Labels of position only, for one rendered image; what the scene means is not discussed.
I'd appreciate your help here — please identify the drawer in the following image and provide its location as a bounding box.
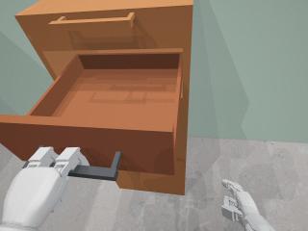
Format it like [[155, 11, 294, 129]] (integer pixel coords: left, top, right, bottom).
[[0, 52, 183, 175]]

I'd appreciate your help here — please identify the handle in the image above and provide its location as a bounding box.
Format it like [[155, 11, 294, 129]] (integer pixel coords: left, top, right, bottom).
[[48, 16, 133, 32], [23, 145, 122, 181]]

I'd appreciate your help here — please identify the robot right hand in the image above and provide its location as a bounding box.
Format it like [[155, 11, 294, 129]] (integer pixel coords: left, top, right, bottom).
[[221, 179, 260, 227]]

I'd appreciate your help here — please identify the robot left hand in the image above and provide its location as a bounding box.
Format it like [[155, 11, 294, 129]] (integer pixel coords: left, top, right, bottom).
[[1, 146, 90, 229]]

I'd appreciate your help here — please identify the right robot forearm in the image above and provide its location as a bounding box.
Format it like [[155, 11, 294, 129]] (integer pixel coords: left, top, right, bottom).
[[244, 214, 275, 231]]

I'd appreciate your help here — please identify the cabinet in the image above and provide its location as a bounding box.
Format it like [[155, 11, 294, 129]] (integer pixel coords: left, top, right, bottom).
[[14, 0, 193, 195]]

